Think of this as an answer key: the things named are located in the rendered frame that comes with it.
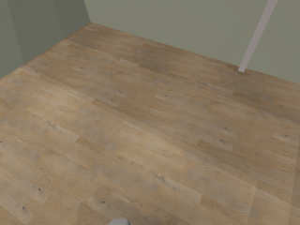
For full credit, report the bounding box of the panel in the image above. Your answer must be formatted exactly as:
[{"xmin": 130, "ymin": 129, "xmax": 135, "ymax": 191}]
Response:
[{"xmin": 238, "ymin": 0, "xmax": 278, "ymax": 72}]

